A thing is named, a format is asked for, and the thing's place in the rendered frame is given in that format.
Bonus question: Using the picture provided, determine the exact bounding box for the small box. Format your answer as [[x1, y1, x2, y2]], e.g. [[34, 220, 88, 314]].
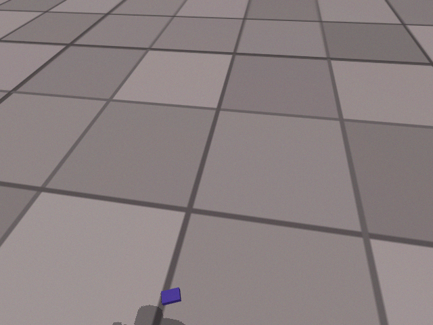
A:
[[161, 287, 181, 305]]

